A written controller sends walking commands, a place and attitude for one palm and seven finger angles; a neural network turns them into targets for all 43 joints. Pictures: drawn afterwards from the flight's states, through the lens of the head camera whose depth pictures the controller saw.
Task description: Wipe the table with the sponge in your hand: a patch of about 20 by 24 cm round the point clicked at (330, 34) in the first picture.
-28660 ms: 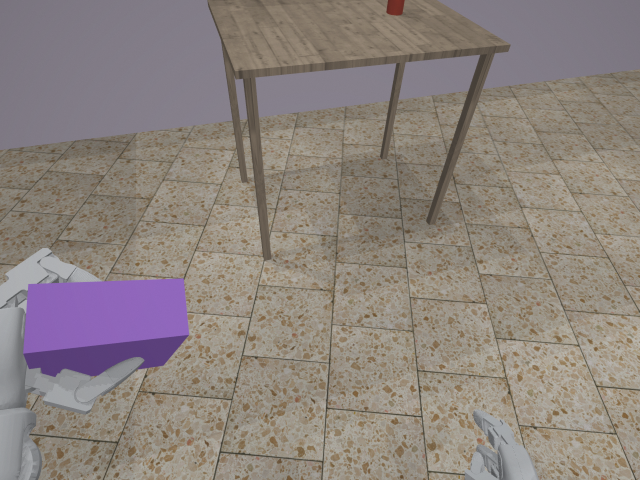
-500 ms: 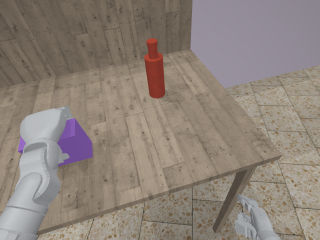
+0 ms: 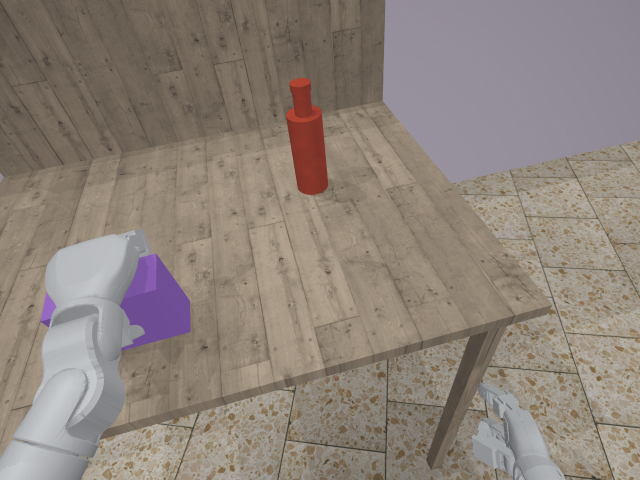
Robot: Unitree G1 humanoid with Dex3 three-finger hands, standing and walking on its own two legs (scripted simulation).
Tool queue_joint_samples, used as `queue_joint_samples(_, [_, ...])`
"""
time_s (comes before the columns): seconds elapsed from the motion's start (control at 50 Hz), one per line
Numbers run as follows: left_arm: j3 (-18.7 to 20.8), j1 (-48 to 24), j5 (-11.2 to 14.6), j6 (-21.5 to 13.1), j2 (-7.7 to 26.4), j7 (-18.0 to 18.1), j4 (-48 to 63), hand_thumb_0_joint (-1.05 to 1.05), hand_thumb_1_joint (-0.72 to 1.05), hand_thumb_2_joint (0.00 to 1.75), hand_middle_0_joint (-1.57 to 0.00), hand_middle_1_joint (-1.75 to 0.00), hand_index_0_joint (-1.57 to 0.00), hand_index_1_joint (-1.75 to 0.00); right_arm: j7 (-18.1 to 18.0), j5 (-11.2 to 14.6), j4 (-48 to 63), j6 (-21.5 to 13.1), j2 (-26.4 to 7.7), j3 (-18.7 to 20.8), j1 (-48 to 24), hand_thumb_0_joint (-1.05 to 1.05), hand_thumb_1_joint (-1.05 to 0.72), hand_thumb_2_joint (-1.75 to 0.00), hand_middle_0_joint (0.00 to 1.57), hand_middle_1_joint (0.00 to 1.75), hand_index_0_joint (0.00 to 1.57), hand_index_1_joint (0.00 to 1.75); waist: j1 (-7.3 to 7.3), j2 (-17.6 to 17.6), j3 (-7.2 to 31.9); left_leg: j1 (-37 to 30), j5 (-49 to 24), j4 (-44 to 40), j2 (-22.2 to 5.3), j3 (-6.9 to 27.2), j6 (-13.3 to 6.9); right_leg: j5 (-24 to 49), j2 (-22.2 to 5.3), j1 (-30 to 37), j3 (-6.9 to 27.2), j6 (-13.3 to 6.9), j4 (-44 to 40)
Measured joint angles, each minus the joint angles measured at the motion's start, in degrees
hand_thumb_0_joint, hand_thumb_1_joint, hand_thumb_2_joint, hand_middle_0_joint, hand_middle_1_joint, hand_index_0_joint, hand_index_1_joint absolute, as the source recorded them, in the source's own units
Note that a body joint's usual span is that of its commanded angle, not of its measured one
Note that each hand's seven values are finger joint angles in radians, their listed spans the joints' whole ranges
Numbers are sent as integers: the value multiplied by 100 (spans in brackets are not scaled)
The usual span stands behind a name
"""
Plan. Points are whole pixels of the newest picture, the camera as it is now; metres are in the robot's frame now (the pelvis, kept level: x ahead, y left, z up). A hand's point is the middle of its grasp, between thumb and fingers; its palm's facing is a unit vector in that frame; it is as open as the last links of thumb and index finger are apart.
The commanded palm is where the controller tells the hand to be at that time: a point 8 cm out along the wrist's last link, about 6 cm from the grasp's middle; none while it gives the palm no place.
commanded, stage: slide across to the third lane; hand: left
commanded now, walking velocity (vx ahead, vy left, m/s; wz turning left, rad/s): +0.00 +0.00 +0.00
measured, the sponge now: (132, 316) +0.27 +0.29 +0.08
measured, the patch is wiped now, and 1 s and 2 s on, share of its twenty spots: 0.75 0.80 0.95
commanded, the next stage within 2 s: wipe forward along the third lane in 0.58 s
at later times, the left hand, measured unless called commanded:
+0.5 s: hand (157, 288) +0.28 +0.24 +0.13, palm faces +0.08 -0.03 -1.00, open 9.6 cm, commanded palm +0.26 +0.21 +0.17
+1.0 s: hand (181, 267) +0.32 +0.22 +0.13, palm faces +0.01 -0.05 -1.00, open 9.6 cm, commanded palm +0.30 +0.22 +0.16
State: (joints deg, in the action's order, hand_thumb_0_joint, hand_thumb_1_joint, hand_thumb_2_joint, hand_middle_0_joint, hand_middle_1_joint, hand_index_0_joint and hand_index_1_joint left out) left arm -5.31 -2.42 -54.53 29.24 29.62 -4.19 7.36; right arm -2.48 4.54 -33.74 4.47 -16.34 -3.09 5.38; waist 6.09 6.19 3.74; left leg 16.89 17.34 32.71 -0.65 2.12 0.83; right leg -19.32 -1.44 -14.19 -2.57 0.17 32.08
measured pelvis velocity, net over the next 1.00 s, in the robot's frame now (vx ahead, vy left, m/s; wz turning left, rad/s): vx -0.02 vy -0.02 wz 0.00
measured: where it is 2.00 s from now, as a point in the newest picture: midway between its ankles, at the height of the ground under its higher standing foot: outside the picture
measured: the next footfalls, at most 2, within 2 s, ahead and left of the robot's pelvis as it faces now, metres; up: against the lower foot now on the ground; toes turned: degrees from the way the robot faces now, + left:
none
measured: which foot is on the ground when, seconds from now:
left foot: down 0.00-1.00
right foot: down 0.00-1.00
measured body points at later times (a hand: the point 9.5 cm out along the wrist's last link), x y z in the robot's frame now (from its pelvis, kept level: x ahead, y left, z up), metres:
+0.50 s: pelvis -0.02 -0.01 +0.00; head -0.04 -0.06 +0.45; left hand +0.27 +0.24 +0.18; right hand +0.22 -0.20 -0.08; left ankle +0.00 +0.13 -0.73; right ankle -0.03 -0.12 -0.73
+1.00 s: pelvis -0.02 -0.02 +0.00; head -0.04 -0.06 +0.45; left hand +0.31 +0.22 +0.18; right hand +0.20 -0.24 -0.09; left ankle +0.00 +0.13 -0.73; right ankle -0.03 -0.12 -0.73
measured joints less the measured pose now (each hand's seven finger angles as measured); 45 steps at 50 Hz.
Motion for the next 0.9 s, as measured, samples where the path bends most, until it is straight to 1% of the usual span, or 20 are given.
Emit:
queue_joint_samples(0.08, [6, -136, 19, -56, 20, -75, -172, 2, -44, 107, -71, -144, -73, -143, -42, -11, -30, -93, -11, 22, 56, 1, -91, -90, 20, 30, 20, 30, -27, 12, -10, -9, -42, -25, -15, 20, 20, 28, 16, 6, -19, -24, -9])
queue_joint_samples(0.16, [-62, -162, 26, -207, -30, -82, -170, 2, -45, 107, -71, -143, -74, -142, -49, -21, -66, -202, -22, 60, 154, 1, -91, -90, 20, 30, 20, 30, -16, 40, 8, -50, -75, -62, -9, 37, 26, 48, 12, 48, -35, -29, -33])
queue_joint_samples(0.24, [-227, -250, 58, -338, -125, -44, -188, 2, -45, 107, -72, -142, -75, -141, -60, -33, -145, -288, -6, 68, 189, 1, -91, -90, 20, 30, 20, 30, 26, 63, 16, -106, -122, -117, 8, 44, 27, 74, -5, 95, -42, -27, -59])
queue_joint_samples(0.3, [-377, -349, 43, -357, -196, 10, -254, 1, -46, 107, -73, -142, -76, -140, -66, -36, -210, -331, 36, 48, 145, 1, -91, -90, 20, 30, 20, 30, 56, 60, 1, -148, -167, -174, 14, 31, 30, 102, -12, 115, -29, -31, -74])
queue_joint_samples(0.36, [-495, -509, 3, -302, -276, 88, -417, 1, -46, 107, -73, -141, -77, -139, -63, -27, -275, -339, 83, 19, 66, 1, -91, -90, 20, 30, 20, 30, 77, 45, -24, -186, -222, -237, 17, 29, 39, 138, -15, 135, -28, -37, -103])
queue_joint_samples(0.5, [-881, -1033, -112, -35, -486, 185, -827, 1, -47, 107, -74, -140, -78, -138, -51, 13, -360, -393, 138, -23, -114, 1, -91, -90, 20, 30, 20, 30, 135, 20, -60, -207, -324, -322, 32, 60, 50, 197, -28, 144, -58, -54, -131])
queue_joint_samples(0.64, [-1179, -1414, -93, 97, -648, 164, -1169, 0, -48, 107, -75, -140, -78, -137, -16, 18, -423, -370, 166, -62, -254, 1, -91, -90, 20, 30, 20, 30, 110, -17, -11, -256, -350, -366, 31, 66, 63, 201, -28, 176, -64, -66, -137])
queue_joint_samples(0.7, [-1196, -1455, -94, 132, -676, 161, -1249, 0, -48, 107, -75, -140, -79, -137, 1, 9, -446, -322, 175, -87, -282, 1, -91, -90, 20, 30, 21, 30, 87, -34, 7, -289, -345, -385, 16, 39, 71, 197, -14, 185, -36, -76, -134])
queue_joint_samples(0.8, [-1077, -1547, -22, 218, -686, 112, -1457, 0, -48, 107, -76, -139, -79, -137, -39, 5, -478, -219, 157, -101, -293, 1, -91, -90, 20, 30, 21, 30, 39, -57, 7, -324, -345, -417, -17, 10, 87, 200, 18, 195, -7, -95, -144])
queue_joint_samples(0.9, [-990, -1791, -84, 238, -669, -26, -1770, 0, -49, 107, -77, -138, -80, -135, -105, 3, -500, -148, 98, -74, -241, 1, -91, -90, 20, 30, 21, 30, -26, -85, -15, -283, -364, -426, -44, 25, 99, 213, 47, 152, -22, -124, -146])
